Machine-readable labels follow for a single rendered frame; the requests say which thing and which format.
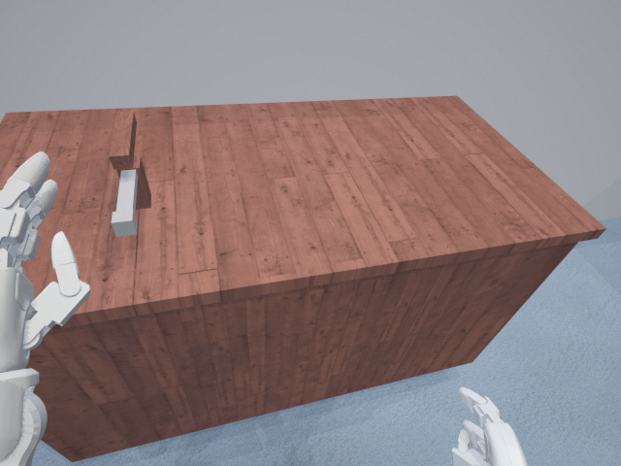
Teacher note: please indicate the left robot hand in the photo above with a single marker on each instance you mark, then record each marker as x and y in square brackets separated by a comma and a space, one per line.
[25, 201]

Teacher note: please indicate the right robot hand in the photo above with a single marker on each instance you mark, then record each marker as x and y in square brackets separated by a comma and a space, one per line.
[497, 444]

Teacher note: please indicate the counter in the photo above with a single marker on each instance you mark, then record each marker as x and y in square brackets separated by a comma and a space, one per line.
[286, 253]

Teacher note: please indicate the tap lever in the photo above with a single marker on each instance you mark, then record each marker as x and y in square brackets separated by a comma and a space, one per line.
[123, 220]

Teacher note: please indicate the left robot forearm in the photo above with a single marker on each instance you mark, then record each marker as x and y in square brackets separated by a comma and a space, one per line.
[23, 417]

